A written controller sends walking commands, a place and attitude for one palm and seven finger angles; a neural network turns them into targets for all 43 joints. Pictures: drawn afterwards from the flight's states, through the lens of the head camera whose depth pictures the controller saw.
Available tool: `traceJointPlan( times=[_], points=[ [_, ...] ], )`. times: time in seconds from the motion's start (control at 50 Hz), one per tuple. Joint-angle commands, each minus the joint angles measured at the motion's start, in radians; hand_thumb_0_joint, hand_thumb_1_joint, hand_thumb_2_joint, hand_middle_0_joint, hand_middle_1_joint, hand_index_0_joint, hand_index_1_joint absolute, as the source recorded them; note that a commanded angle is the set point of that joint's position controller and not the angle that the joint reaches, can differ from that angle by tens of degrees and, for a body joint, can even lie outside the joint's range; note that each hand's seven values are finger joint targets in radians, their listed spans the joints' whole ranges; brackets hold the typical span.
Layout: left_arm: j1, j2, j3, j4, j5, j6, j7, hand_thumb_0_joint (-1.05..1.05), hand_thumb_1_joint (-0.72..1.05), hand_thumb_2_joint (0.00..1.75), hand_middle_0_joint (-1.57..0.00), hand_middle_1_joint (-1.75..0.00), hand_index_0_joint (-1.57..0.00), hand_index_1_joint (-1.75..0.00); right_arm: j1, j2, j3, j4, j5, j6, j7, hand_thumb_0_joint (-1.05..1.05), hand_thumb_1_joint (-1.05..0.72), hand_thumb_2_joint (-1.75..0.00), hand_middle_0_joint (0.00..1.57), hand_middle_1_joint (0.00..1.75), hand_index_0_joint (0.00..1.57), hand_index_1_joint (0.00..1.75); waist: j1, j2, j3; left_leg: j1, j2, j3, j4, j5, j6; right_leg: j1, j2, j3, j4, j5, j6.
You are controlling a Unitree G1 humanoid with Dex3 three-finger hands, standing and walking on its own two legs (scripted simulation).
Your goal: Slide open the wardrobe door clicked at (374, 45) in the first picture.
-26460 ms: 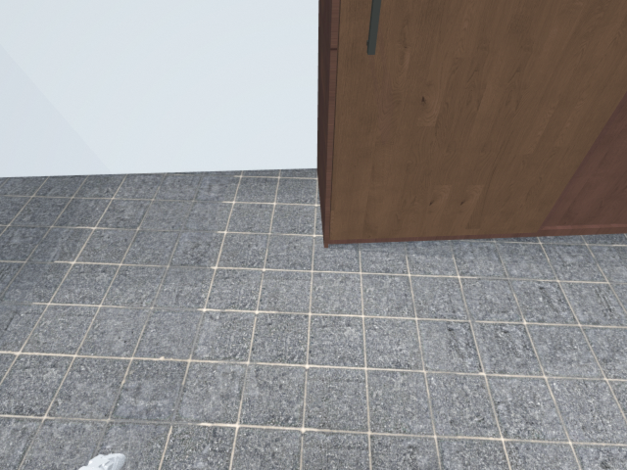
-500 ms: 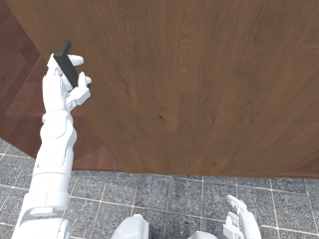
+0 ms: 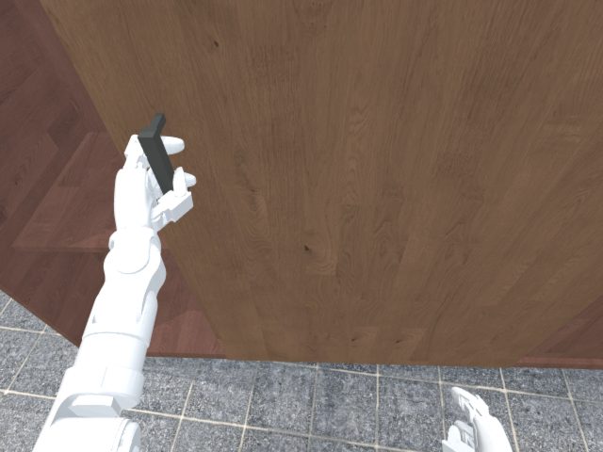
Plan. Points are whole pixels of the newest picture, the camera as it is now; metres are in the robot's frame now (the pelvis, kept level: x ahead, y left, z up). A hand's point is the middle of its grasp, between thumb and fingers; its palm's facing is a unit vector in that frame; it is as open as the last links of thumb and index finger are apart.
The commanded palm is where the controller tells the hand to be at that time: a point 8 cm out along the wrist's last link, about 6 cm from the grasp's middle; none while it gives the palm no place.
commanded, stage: stop walking and hold the door there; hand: left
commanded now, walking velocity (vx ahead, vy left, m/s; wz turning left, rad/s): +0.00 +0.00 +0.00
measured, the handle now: (169, 166) +0.44 +0.22 +0.14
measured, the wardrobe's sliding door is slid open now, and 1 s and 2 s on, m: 0.44 0.44 0.44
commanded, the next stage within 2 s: loosen the grip on the handle in 0.02 s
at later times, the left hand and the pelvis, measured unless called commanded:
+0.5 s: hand (178, 195) +0.39 +0.19 +0.14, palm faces +0.26 -0.95 -0.15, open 12.4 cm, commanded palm +0.36 +0.24 +0.13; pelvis -0.04 -0.01 -0.01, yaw -1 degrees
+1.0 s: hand (179, 192) +0.40 +0.19 +0.13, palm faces +0.24 -0.96 -0.12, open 14.3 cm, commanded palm +0.36 +0.26 +0.13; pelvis +0.00 +0.00 -0.01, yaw -3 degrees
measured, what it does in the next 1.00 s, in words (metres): stands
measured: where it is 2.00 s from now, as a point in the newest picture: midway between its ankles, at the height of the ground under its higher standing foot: outside the picture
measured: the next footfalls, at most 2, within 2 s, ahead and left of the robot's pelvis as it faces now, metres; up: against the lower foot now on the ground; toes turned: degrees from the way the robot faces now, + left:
none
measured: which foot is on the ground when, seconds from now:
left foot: down 0.00-1.00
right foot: down 0.00-1.00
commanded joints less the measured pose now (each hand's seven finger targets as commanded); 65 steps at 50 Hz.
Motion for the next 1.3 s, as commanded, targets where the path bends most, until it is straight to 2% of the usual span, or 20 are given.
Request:
traceJointPlan(
  times=[0.0, 0.08, 0.1, 0.12, 0.14, 0.16, 0.18, 0.24, 0.26, 0.34, 0.42, 0.48, 0.5, 0.52, 0.56, 0.62, 0.76, 0.78, 1.02, 1.28],
  points=[
    [-0.32, 0.044, -0.121, -0.222, 0.036, -0.093, -0.056, 0.0, 0.9, 0.9, -0.45, -1.4, -0.45, -1.4, -0.05, -0.113, -0.041, -0.124, 0.0, -0.03, -0.019, 0.0, -0.9, -0.9, 0.2, 0.3, 0.2, 0.3, -0.03, -0.014, -0.345, 0.182, 0.129, -0.094, -0.043, 0.311, 0.033, 0.057, -0.102, 0.071, -0.046, 0.349, 0.003],
    [-0.309, 0.079, -0.089, -0.175, 0.038, -0.096, -0.05, 0.0, 0.9, 0.9, -0.45, -1.4, -0.45, -1.4, -0.037, -0.121, -0.046, -0.109, 0.001, -0.022, -0.023, 0.0, -0.9, -0.9, 0.2, 0.3, 0.2, 0.3, -0.028, -0.036, -0.322, 0.165, 0.118, -0.084, -0.043, 0.269, 0.027, 0.048, -0.109, 0.08, -0.064, 0.333, -0.001],
    [-0.923, 0.839, 0.533, -0.185, 0.137, -0.117, -0.036, 0.0, 0.9, 0.9, -0.45, -1.4, -0.45, -1.4, 0.009, -0.175, -0.152, -0.104, -0.014, -0.049, 0.012, 0.0, -0.9, -0.9, 0.2, 0.3, 0.2, 0.3, 0.038, -0.32, -0.165, 0.1, 0.072, -0.038, 0.038, 0.212, 0.06, -0.043, -0.083, 0.19, -0.213, 0.508, 0.022],
    [-0.995, 0.729, 0.503, -0.004, 0.136, -0.017, -0.074, 0.0, 0.78, 0.84, -0.45, -1.4, -0.45, -1.4, 0.024, -0.227, -0.195, -0.006, -0.091, -0.086, 0.02, 0.0, -0.9, -0.9, 0.2, 0.3, 0.2, 0.3, -0.031, -0.01, -0.448, 0.02, -0.042, -0.047, -0.127, 0.42, 0.028, 0.199, -0.022, 0.033, 0.042, 0.783, -0.082],
    [-0.657, 0.227, 0.145, 0.166, 0.109, 0.028, -0.126, 0.0, 0.66, 0.78, -0.45, -1.4, -0.45, -1.4, 0.068, -0.145, -0.135, -0.055, 0.0, -0.121, 0.037, 0.0, -0.9, -0.9, 0.2, 0.3, 0.2, 0.3, -0.035, -0.128, -0.504, 0.188, -0.038, -0.04, -0.039, 0.584, 0.011, 0.05, -0.003, 0.001, 0.038, 0.645, -0.046],
    [-0.445, 0.166, 0.228, 0.181, 0.038, 0.016, -0.15, 0.0, 0.54, 0.73, -0.45, -1.4, -0.45, -1.4, 0.119, -0.162, -0.139, -0.038, 0.002, -0.13, 0.05, 0.0, -0.9, -0.9, 0.2, 0.3, 0.2, 0.3, -0.013, -0.111, -0.518, 0.268, -0.026, -0.056, 0.008, 0.616, 0.017, -0.023, 0.019, -0.005, 0.016, 0.581, -0.023],
    [-0.414, 0.211, 0.258, 0.051, -0.019, -0.024, -0.145, 0.0, 0.42, 0.67, -0.45, -1.4, -0.45, -1.4, 0.088, -0.178, -0.131, -0.053, -0.002, -0.125, 0.058, 0.0, -0.9, -0.9, 0.2, 0.3, 0.2, 0.3, 0.023, -0.047, -0.534, 0.297, -0.029, -0.046, 0.006, 0.541, 0.014, 0.001, 0.015, 0.012, -0.014, 0.519, -0.021],
    [-0.481, 0.11, 0.083, 0.053, 0.046, -0.097, -0.102, 0.0, 0.05, 0.49, -0.45, -1.4, -0.45, -1.4, 0.084, -0.159, -0.114, -0.06, -0.002, -0.116, 0.082, 0.0, -0.9, -0.9, 0.2, 0.3, 0.2, 0.3, -0.046, -0.054, -0.342, 0.172, -0.029, -0.058, -0.008, 0.26, 0.029, -0.122, 0.023, 0.004, -0.039, 0.299, -0.015],
    [-0.488, 0.175, 0.114, 0.093, 0.076, -0.112, -0.083, 0.0, -0.07, 0.43, -0.45, -1.4, -0.45, -1.4, 0.098, -0.165, -0.12, -0.055, 0.004, -0.111, 0.083, 0.0, -0.9, -0.9, 0.2, 0.3, 0.2, 0.3, -0.053, -0.082, -0.3, 0.126, -0.025, -0.066, -0.012, 0.161, 0.035, -0.163, 0.022, 0.008, -0.048, 0.207, -0.013],
    [-0.619, 0.209, 0.07, 0.103, 0.107, -0.153, -0.055, 0.0, -0.55, 0.2, -0.42, -1.37, -0.42, -1.37, 0.08, -0.163, -0.107, -0.074, 0.018, -0.107, 0.071, 0.0, -0.9, -0.9, 0.2, 0.3, 0.2, 0.3, -0.069, -0.022, -0.295, 0.066, -0.038, -0.07, -0.036, -0.093, 0.043, -0.205, 0.015, 0.04, -0.068, -0.018, -0.019],
    [-0.67, 0.267, 0.096, 0.182, 0.085, -0.182, -0.059, 0.0, -0.55, 0.2, -0.37, -1.3, -0.37, -1.3, 0.076, -0.172, -0.098, -0.06, 0.023, -0.125, 0.053, 0.0, -0.9, -0.9, 0.2, 0.3, 0.2, 0.3, -0.067, -0.042, -0.27, 0.011, -0.049, -0.074, -0.034, -0.209, 0.045, -0.226, 0.013, 0.064, -0.094, -0.15, -0.019],
    [-0.682, 0.242, 0.083, 0.194, 0.051, -0.206, -0.062, 0.0, -0.55, 0.2, -0.33, -1.25, -0.33, -1.25, 0.076, -0.17, -0.09, -0.059, 0.023, -0.144, 0.048, 0.0, -0.9, -0.9, 0.2, 0.3, 0.2, 0.3, -0.062, -0.072, -0.286, -0.012, -0.06, -0.083, -0.02, -0.235, 0.045, -0.228, 0.018, 0.07, -0.093, -0.2, -0.018],
    [-0.658, 0.373, 0.192, 0.148, 0.051, -0.215, -0.054, 0.0, -0.55, 0.2, -0.32, -1.23, -0.32, -1.23, 0.07, -0.179, -0.095, -0.064, 0.021, -0.146, 0.043, 0.0, -0.9, -0.9, 0.2, 0.3, 0.2, 0.3, -0.024, -0.061, -0.336, -0.014, -0.061, -0.086, -0.022, -0.228, 0.046, -0.181, 0.016, 0.081, -0.092, -0.21, -0.02],
    [-0.649, 0.38, 0.193, 0.131, 0.055, -0.218, -0.045, 0.0, -0.55, 0.2, -0.3, -1.22, -0.3, -1.22, 0.063, -0.179, -0.087, -0.065, 0.015, -0.144, 0.038, 0.0, -0.9, -0.9, 0.2, 0.3, 0.2, 0.3, -0.021, -0.019, -0.344, -0.014, -0.062, -0.093, -0.029, -0.223, 0.047, -0.169, 0.019, 0.076, -0.077, -0.182, -0.023],
    [-0.623, 0.272, 0.118, 0.116, 0.05, -0.216, -0.038, 0.0, -0.55, 0.2, -0.28, -1.18, -0.28, -1.18, 0.056, -0.161, -0.082, -0.074, 0.015, -0.158, 0.04, 0.0, -0.9, -0.9, 0.2, 0.3, 0.2, 0.3, -0.034, -0.043, -0.313, -0.011, -0.056, -0.103, -0.03, -0.239, 0.049, -0.192, 0.025, 0.066, -0.072, -0.172, -0.02],
    [-0.539, 0.325, 0.179, 0.112, 0.051, -0.197, -0.019, 0.0, -0.55, 0.2, -0.25, -1.15, -0.25, -1.15, 0.057, -0.172, -0.081, -0.068, 0.007, -0.163, 0.033, 0.0, -0.9, -0.9, 0.2, 0.3, 0.2, 0.3, -0.022, -0.041, -0.299, -0.021, -0.055, -0.109, -0.027, -0.21, 0.053, -0.175, 0.026, 0.063, -0.067, -0.131, -0.023],
    [-0.478, 0.224, 0.118, -0.054, 0.041, -0.142, -0.007, 0.0, -0.55, 0.2, -0.25, -1.15, -0.25, -1.15, 0.072, -0.155, -0.079, -0.069, 0.0, -0.17, 0.027, 0.0, -0.9, -0.9, 0.2, 0.3, 0.2, 0.3, -0.031, -0.041, -0.353, 0.078, -0.043, -0.104, 0.003, 0.033, 0.049, -0.147, 0.035, 0.035, -0.033, 0.092, -0.021],
    [-0.45, 0.242, 0.137, 0.013, 0.044, -0.127, -0.005, 0.0, -0.55, 0.2, -0.25, -1.15, -0.25, -1.15, 0.085, -0.158, -0.078, -0.053, 0.0, -0.164, 0.024, 0.0, -0.9, -0.9, 0.2, 0.3, 0.2, 0.3, -0.039, -0.071, -0.307, 0.054, -0.043, -0.103, 0.006, 0.036, 0.046, -0.162, 0.036, 0.033, -0.034, 0.098, -0.019],
    [-0.345, 0.346, 0.257, -0.065, 0.029, -0.072, -0.043, 0.0, -0.55, 0.2, -0.25, -1.15, -0.25, -1.15, 0.045, -0.144, -0.068, -0.1, 0.003, -0.102, 0.003, 0.0, -0.9, -0.9, 0.2, 0.3, 0.2, 0.3, 0.004, -0.033, -0.339, 0.052, -0.054, -0.087, 0.03, 0.146, 0.043, -0.095, 0.03, 0.037, -0.013, 0.216, -0.022],
    [-0.378, 0.377, 0.243, -0.084, -0.026, -0.134, -0.195, 0.0, -0.55, 0.2, -0.25, -1.15, -0.25, -1.15, 0.076, -0.161, -0.074, -0.087, 0.014, -0.109, -0.009, 0.0, -0.9, -0.9, 0.2, 0.3, 0.2, 0.3, -0.034, 0.024, -0.352, 0.079, -0.056, -0.099, 0.058, 0.157, 0.048, -0.137, 0.041, 0.041, -0.008, 0.227, -0.022]
  ],
)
